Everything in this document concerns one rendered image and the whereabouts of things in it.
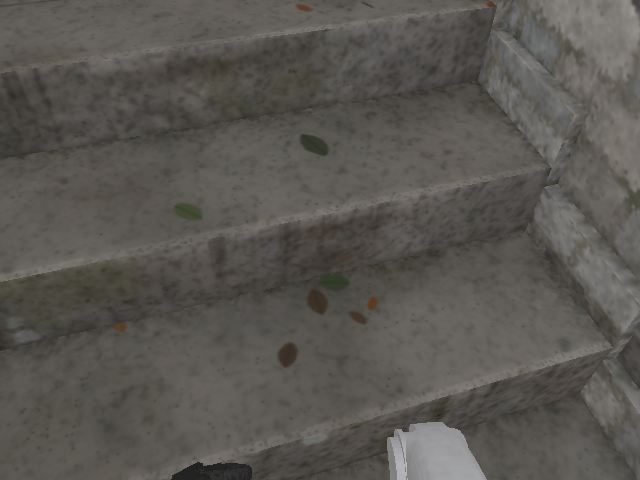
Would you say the right robot thigh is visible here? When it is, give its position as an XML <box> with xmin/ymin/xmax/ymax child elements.
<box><xmin>387</xmin><ymin>422</ymin><xmax>487</xmax><ymax>480</ymax></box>

